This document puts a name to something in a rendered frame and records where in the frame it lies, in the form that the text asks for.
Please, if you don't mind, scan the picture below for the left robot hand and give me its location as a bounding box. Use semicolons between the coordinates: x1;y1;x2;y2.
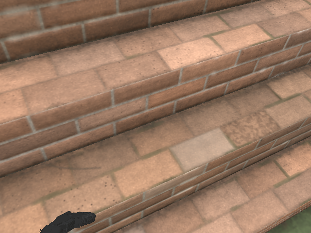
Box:
40;211;96;233

